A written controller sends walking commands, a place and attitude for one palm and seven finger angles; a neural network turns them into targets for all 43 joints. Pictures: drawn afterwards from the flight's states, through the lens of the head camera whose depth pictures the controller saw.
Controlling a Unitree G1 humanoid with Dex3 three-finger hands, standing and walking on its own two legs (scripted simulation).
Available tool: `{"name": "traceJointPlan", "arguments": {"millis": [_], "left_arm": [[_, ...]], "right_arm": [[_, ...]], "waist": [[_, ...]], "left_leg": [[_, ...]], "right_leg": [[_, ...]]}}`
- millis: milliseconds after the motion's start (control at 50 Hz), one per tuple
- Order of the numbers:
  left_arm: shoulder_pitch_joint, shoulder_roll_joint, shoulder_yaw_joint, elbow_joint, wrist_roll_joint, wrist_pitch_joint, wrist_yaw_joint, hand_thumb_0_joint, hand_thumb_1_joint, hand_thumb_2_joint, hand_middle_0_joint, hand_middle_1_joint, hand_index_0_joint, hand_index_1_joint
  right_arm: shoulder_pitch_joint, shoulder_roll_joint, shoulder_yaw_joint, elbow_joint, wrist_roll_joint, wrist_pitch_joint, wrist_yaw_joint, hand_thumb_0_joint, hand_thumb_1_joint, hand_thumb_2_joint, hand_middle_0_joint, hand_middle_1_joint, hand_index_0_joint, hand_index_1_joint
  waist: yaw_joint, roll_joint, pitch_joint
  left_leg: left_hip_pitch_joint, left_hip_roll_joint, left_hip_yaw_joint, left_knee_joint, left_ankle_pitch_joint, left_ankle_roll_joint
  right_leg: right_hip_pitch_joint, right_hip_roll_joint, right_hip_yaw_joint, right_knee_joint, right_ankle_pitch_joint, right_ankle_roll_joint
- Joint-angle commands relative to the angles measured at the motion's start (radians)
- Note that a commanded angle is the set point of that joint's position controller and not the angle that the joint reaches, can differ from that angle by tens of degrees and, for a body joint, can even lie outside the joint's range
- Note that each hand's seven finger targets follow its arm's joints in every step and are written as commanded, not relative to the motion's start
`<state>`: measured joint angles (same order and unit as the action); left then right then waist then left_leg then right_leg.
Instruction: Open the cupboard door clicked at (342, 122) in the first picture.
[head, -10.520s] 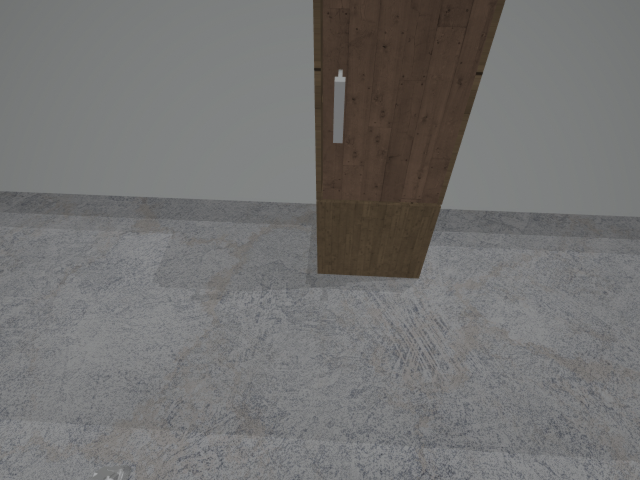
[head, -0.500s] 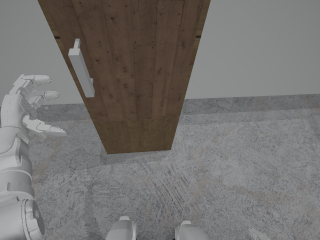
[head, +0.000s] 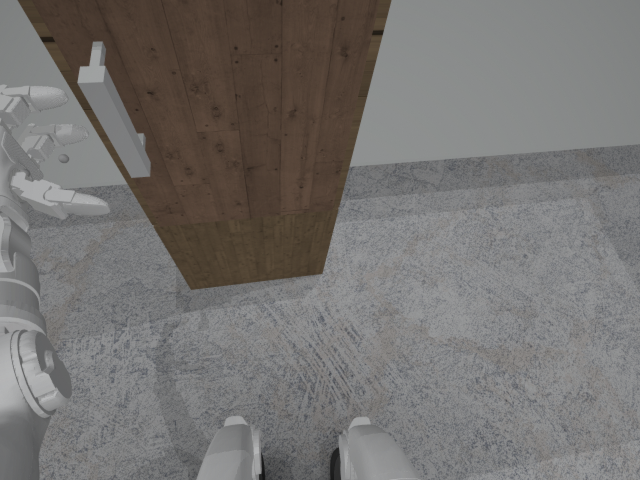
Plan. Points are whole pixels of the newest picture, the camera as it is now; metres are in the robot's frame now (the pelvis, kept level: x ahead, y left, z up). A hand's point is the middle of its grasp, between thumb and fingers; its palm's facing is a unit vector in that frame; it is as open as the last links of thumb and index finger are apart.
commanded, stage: move the hooked fingers beside the handle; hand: left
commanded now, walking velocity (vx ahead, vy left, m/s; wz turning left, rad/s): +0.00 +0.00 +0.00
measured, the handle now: (121, 115) +0.55 +0.23 +0.06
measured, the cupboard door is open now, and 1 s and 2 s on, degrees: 0 0 0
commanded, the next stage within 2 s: slide the fingers in behind the handle in 1.02 s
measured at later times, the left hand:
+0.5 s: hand (57, 145) +0.50 +0.29 +0.07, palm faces +0.11 -0.99 -0.01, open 14.0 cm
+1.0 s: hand (48, 150) +0.49 +0.30 +0.07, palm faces +0.11 -0.99 +0.00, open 14.0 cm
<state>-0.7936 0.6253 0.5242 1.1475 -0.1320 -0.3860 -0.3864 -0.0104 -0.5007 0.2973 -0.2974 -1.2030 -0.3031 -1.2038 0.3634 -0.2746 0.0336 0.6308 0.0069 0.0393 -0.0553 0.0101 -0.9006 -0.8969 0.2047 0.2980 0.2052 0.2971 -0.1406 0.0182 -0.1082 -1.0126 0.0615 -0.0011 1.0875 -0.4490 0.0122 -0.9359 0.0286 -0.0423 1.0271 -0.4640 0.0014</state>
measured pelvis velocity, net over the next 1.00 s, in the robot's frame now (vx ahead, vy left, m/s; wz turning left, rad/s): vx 0.00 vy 0.01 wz -0.01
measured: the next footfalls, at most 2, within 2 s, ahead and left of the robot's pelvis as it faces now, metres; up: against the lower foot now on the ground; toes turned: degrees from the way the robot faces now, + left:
none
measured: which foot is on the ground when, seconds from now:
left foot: down 0.00-1.00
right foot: down 0.00-1.00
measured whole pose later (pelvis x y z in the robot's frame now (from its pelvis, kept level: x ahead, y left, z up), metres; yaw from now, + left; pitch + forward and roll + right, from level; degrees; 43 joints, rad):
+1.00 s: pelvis +0.00 +0.01 -0.01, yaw -1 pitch +24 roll -5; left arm -0.88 0.71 0.54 1.20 -0.11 -0.38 -0.40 -0.01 -0.50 0.30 -0.30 -1.20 -0.30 -1.20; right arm 0.35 -0.27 0.06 0.61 -0.01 0.07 -0.05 0.01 -0.90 -0.90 0.21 0.30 0.21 0.30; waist -0.17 0.02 -0.10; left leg -1.09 0.06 -0.02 1.14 -0.47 0.03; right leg -0.99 0.03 -0.06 1.04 -0.46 0.02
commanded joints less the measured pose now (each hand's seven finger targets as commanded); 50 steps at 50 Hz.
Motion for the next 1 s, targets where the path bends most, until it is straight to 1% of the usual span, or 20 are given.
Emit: {"name": "traceJointPlan", "arguments": {"millis": [0,60,100,180,200,340,360,420,440,480,500,560,640,660,720,780,840,900,940,980], "left_arm": [[-0.391,0.37,0.057,-0.165,-0.009,-0.055,0.006,0.0,-0.5,0.3,-0.3,-1.2,-0.3,-1.2],[-0.44,0.381,0.051,-0.165,-0.001,-0.062,0.006,0.0,-0.5,0.3,-0.3,-1.2,-0.3,-1.2],[-0.434,0.408,0.067,-0.144,0.003,-0.06,0.002,0.0,-0.5,0.3,-0.3,-1.2,-0.3,-1.2],[-0.49,0.374,0.024,-0.125,0.003,-0.052,-0.008,0.0,-0.5,0.3,-0.3,-1.2,-0.3,-1.2],[-0.493,0.414,0.051,-0.108,0.005,-0.045,-0.008,0.0,-0.5,0.3,-0.3,-1.2,-0.3,-1.2],[-0.414,0.426,0.074,-0.157,0.004,-0.042,-0.017,0.0,-0.5,0.3,-0.3,-1.2,-0.3,-1.2],[-0.43,0.408,0.067,-0.169,-0.005,-0.049,-0.019,0.0,-0.5,0.3,-0.3,-1.2,-0.3,-1.2],[-0.444,0.418,0.067,-0.134,-0.002,-0.039,-0.017,0.0,-0.5,0.3,-0.3,-1.2,-0.3,-1.2],[-0.46,0.451,0.086,-0.156,0.003,-0.043,-0.013,0.0,-0.5,0.3,-0.3,-1.2,-0.3,-1.2],[-0.472,0.445,0.083,-0.19,0.001,-0.059,-0.013,0.0,-0.5,0.3,-0.3,-1.2,-0.3,-1.2],[-0.447,0.46,0.103,-0.192,0.0,-0.063,-0.013,0.0,-0.5,0.3,-0.3,-1.2,-0.3,-1.2],[-0.437,0.39,0.057,-0.183,-0.01,-0.064,-0.026,0.0,-0.5,0.3,-0.3,-1.2,-0.3,-1.2],[-0.435,0.372,0.027,-0.138,-0.011,-0.035,-0.035,0.0,-0.5,0.3,-0.3,-1.2,-0.3,-1.2],[-0.457,0.351,0.014,-0.153,-0.017,-0.04,-0.036,0.0,-0.5,0.3,-0.3,-1.2,-0.3,-1.2],[-0.462,0.387,0.042,-0.159,-0.016,-0.049,-0.028,0.0,-0.5,0.3,-0.3,-1.2,-0.3,-1.2],[-0.466,0.377,0.036,-0.153,-0.013,-0.056,-0.019,0.0,-0.5,0.3,-0.3,-1.2,-0.3,-1.2],[-0.448,0.379,0.033,-0.127,-0.007,-0.049,-0.016,0.0,-0.5,0.3,-0.3,-1.2,-0.3,-1.2],[-0.502,0.393,0.031,-0.148,-0.003,-0.054,-0.014,0.0,-0.5,0.3,-0.3,-1.2,-0.3,-1.2],[-0.494,0.414,0.049,-0.181,-0.001,-0.061,-0.012,0.0,-0.5,0.3,-0.3,-1.2,-0.3,-1.2],[-0.466,0.419,0.064,-0.17,-0.006,-0.064,-0.016,0.0,-0.5,0.3,-0.3,-1.2,-0.3,-1.2]], "right_arm": [[0.154,-0.194,-0.063,-0.062,-0.005,-0.006,-0.018,0.0,-0.9,-0.9,0.2,0.3,0.2,0.3],[0.165,-0.194,-0.059,-0.06,-0.009,0.001,-0.018,0.0,-0.9,-0.9,0.2,0.3,0.2,0.3],[0.169,-0.198,-0.06,-0.06,-0.009,0.003,-0.018,0.0,-0.9,-0.9,0.2,0.3,0.2,0.3],[0.181,-0.201,-0.056,-0.047,-0.011,0.011,-0.017,0.0,-0.9,-0.9,0.2,0.3,0.2,0.3],[0.183,-0.207,-0.055,-0.048,-0.011,0.012,-0.02,0.0,-0.9,-0.9,0.2,0.3,0.2,0.3],[0.191,-0.203,-0.06,-0.068,-0.015,0.023,-0.009,0.0,-0.9,-0.9,0.2,0.3,0.2,0.3],[0.194,-0.202,-0.059,-0.069,-0.016,0.024,-0.007,0.0,-0.9,-0.9,0.2,0.3,0.2,0.3],[0.186,-0.205,-0.058,-0.061,-0.011,0.025,-0.009,0.0,-0.9,-0.9,0.2,0.3,0.2,0.3],[0.185,-0.208,-0.06,-0.063,-0.012,0.023,-0.012,0.0,-0.9,-0.9,0.2,0.3,0.2,0.3],[0.188,-0.206,-0.06,-0.058,-0.015,0.021,-0.01,0.0,-0.9,-0.9,0.2,0.3,0.2,0.3],[0.187,-0.207,-0.062,-0.058,-0.017,0.019,-0.01,0.0,-0.9,-0.9,0.2,0.3,0.2,0.3],[0.183,-0.2,-0.059,-0.054,-0.014,0.023,-0.005,0.0,-0.9,-0.9,0.2,0.3,0.2,0.3],[0.175,-0.206,-0.055,-0.053,-0.009,0.029,-0.01,0.0,-0.9,-0.9,0.2,0.3,0.2,0.3],[0.175,-0.203,-0.054,-0.055,-0.009,0.028,-0.011,0.0,-0.9,-0.9,0.2,0.3,0.2,0.3],[0.173,-0.207,-0.056,-0.054,-0.013,0.023,-0.012,0.0,-0.9,-0.9,0.2,0.3,0.2,0.3],[0.171,-0.205,-0.054,-0.053,-0.015,0.021,-0.009,0.0,-0.9,-0.9,0.2,0.3,0.2,0.3],[0.167,-0.207,-0.051,-0.057,-0.014,0.021,-0.009,0.0,-0.9,-0.9,0.2,0.3,0.2,0.3],[0.164,-0.207,-0.047,-0.057,-0.014,0.02,-0.01,0.0,-0.9,-0.9,0.2,0.3,0.2,0.3],[0.167,-0.209,-0.05,-0.06,-0.017,0.019,-0.01,0.0,-0.9,-0.9,0.2,0.3,0.2,0.3],[0.17,-0.209,-0.053,-0.058,-0.018,0.019,-0.007,0.0,-0.9,-0.9,0.2,0.3,0.2,0.3]], "waist": [[0.008,0.129,-0.456],[-0.008,0.131,-0.456],[-0.003,0.146,-0.473],[-0.03,0.179,-0.471],[-0.029,0.149,-0.464],[0.002,0.181,-0.522],[-0.004,0.17,-0.533],[-0.023,0.145,-0.466],[-0.017,0.159,-0.472],[-0.01,0.212,-0.525],[-0.002,0.202,-0.532],[-0.012,0.214,-0.503],[-0.024,0.178,-0.433],[-0.024,0.204,-0.439],[-0.018,0.179,-0.47],[-0.018,0.204,-0.46],[-0.021,0.176,-0.449],[-0.028,0.197,-0.468],[-0.016,0.231,-0.512],[-0.009,0.222,-0.52]], "left_leg": [[0.388,-0.02,-0.039,-0.101,0.347,0.018],[0.388,-0.017,-0.043,-0.092,0.358,0.021],[0.384,-0.017,-0.042,-0.089,0.354,0.018],[0.432,-0.01,-0.055,-0.081,0.379,0.016],[0.395,-0.011,-0.052,-0.074,0.36,0.019],[0.423,-0.011,-0.044,-0.073,0.433,0.017],[0.428,-0.011,-0.047,-0.066,0.444,0.018],[0.38,-0.01,-0.045,-0.073,0.365,0.021],[0.377,-0.01,-0.046,-0.076,0.355,0.021],[0.445,-0.009,-0.053,-0.072,0.405,0.014],[0.448,-0.008,-0.055,-0.072,0.42,0.013],[0.479,-0.007,-0.06,-0.072,0.436,0.01],[0.438,-0.007,-0.066,-0.091,0.361,0.011],[0.461,-0.007,-0.068,-0.09,0.371,0.009],[0.45,-0.008,-0.073,-0.083,0.373,0.01],[0.467,-0.005,-0.077,-0.082,0.379,0.004],[0.437,-0.007,-0.076,-0.08,0.355,0.007],[0.436,-0.007,-0.077,-0.075,0.347,0.008],[0.472,-0.007,-0.08,-0.073,0.374,0.004],[0.485,-0.004,-0.083,-0.068,0.409,0.001]], "right_leg": [[0.137,0.028,0.021,-0.118,0.29,-0.013],[0.126,0.032,0.019,-0.112,0.296,-0.015],[0.128,0.031,0.021,-0.111,0.293,-0.014],[0.059,0.033,0.012,-0.112,0.283,-0.015],[0.074,0.032,0.016,-0.112,0.277,-0.012],[0.118,0.035,0.012,-0.101,0.342,-0.014],[0.113,0.038,0.01,-0.093,0.35,-0.016],[0.094,0.038,0.012,-0.11,0.295,-0.01],[0.099,0.036,0.015,-0.11,0.285,-0.011],[0.086,0.04,0.01,-0.102,0.305,-0.017],[0.098,0.041,0.007,-0.1,0.315,-0.019],[0.061,0.045,-0.001,-0.102,0.309,-0.023],[0.036,0.04,-0.007,-0.117,0.252,-0.019],[0.021,0.042,-0.007,-0.114,0.249,-0.024],[0.037,0.039,-0.006,-0.108,0.25,-0.021],[0.008,0.039,-0.011,-0.103,0.24,-0.023],[0.017,0.039,-0.01,-0.104,0.23,-0.022],[0.014,0.037,-0.008,-0.097,0.226,-0.021],[0.015,0.038,-0.009,-0.092,0.234,-0.024],[0.019,0.04,-0.012,-0.089,0.254,-0.025]]}}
